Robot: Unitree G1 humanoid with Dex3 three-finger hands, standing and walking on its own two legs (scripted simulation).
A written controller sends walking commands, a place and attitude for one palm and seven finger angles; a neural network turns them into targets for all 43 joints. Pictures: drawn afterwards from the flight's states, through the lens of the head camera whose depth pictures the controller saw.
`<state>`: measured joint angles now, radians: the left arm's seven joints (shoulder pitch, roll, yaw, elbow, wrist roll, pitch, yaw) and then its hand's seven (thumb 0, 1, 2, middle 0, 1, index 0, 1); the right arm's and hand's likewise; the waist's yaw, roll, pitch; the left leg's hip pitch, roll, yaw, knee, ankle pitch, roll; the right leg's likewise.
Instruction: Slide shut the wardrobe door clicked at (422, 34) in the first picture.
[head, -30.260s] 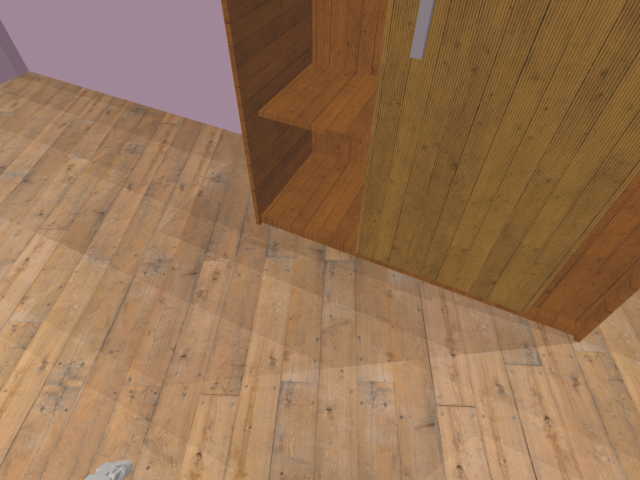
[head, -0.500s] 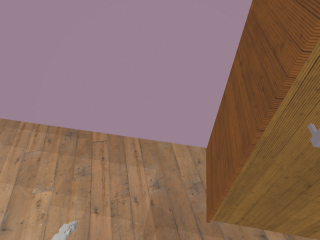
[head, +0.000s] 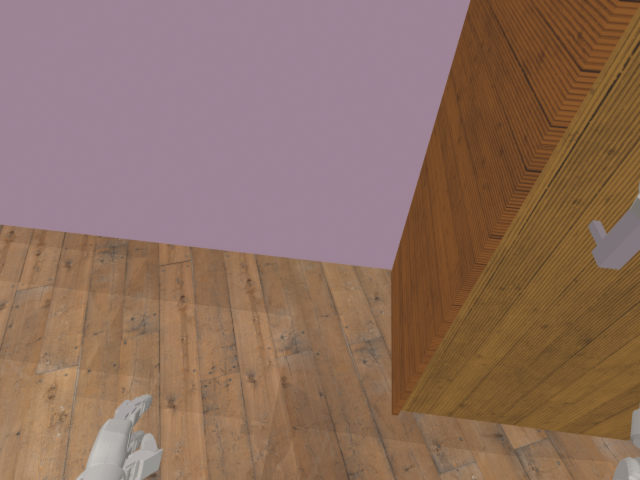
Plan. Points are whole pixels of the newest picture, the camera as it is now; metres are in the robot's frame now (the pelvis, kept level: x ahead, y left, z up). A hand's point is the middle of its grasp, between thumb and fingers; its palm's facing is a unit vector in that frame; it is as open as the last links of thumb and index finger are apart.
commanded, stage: stop walking and hold the door there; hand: right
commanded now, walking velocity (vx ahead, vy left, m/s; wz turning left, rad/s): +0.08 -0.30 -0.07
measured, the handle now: out of the picture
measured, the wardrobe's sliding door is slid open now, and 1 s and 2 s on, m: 0.00 0.00 0.00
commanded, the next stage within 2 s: loosen the grip on the handle in 1.48 s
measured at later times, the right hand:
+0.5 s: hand out of the picture +0.37 -0.31 +0.22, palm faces +0.32 +0.93 -0.15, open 6.6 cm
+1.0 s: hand out of the picture +0.37 -0.31 +0.22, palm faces +0.18 +0.98 -0.09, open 6.5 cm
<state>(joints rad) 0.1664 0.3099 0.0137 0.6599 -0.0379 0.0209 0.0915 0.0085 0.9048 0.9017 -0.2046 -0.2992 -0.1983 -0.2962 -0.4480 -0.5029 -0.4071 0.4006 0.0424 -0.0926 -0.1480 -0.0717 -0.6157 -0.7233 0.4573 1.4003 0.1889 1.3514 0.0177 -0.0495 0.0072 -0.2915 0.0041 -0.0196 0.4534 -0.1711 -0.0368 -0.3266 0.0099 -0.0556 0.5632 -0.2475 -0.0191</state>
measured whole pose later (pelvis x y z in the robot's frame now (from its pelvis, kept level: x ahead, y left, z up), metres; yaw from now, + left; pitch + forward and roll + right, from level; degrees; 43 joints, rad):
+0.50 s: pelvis -0.03 -0.08 +0.00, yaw +2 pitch -1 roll +3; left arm 0.17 0.21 -0.07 0.68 -0.01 -0.05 0.05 0.01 0.90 0.90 -0.21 -0.30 -0.20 -0.30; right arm -0.52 -0.41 -0.23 0.20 0.07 -0.01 -0.12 -0.03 -0.69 -0.75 0.46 1.40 0.20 1.36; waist -0.02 -0.03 0.08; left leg -0.20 -0.03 0.03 0.45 -0.20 0.06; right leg -0.34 0.09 -0.08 0.55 -0.21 0.06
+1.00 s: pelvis -0.04 -0.14 +0.00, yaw +5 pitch -2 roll +3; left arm 0.16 0.13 -0.08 0.69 -0.02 -0.07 0.03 0.01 0.91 0.90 -0.20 -0.30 -0.20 -0.30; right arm -0.49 -0.33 -0.21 0.06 0.08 -0.08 -0.11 -0.04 -0.66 -0.84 0.46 1.40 0.23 1.38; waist -0.02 -0.02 0.16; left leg -0.33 -0.07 0.02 0.70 -0.39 -0.01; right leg -0.31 -0.03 0.05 0.58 -0.24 -0.01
